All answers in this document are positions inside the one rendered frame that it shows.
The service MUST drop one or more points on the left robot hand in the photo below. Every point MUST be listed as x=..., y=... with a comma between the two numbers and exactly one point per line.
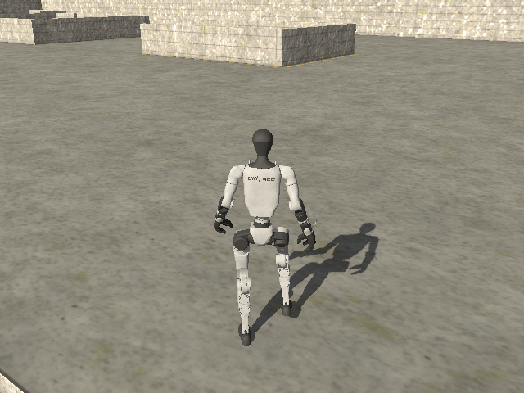
x=225, y=222

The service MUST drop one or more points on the robot right thigh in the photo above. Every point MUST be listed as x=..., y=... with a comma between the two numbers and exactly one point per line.
x=281, y=242

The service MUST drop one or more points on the robot left upper arm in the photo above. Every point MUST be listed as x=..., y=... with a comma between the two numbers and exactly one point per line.
x=231, y=185

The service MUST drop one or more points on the right robot hand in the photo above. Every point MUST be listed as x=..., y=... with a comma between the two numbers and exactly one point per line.
x=310, y=240

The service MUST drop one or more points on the right robot forearm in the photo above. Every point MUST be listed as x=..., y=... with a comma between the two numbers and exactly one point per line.
x=303, y=220

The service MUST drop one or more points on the robot right foot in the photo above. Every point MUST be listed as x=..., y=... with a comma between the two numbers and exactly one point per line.
x=286, y=309

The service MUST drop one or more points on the robot right upper arm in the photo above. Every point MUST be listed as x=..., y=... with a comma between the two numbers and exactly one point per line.
x=292, y=187

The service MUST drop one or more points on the left robot forearm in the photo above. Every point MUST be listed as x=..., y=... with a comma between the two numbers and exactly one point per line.
x=221, y=212

